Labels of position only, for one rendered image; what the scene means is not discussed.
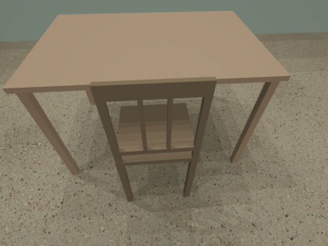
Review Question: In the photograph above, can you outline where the chair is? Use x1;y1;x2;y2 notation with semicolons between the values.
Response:
90;77;217;202

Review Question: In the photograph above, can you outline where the table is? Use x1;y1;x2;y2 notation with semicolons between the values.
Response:
2;11;291;175

